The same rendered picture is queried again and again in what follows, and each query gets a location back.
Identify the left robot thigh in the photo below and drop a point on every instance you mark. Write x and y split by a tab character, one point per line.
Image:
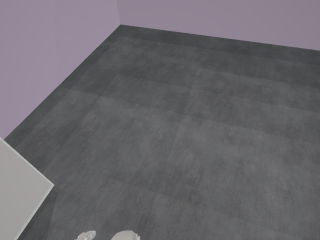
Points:
126	235

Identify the fridge door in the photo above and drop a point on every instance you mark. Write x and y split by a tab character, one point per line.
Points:
21	190

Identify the left robot hand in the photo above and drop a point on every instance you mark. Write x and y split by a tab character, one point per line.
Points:
89	235

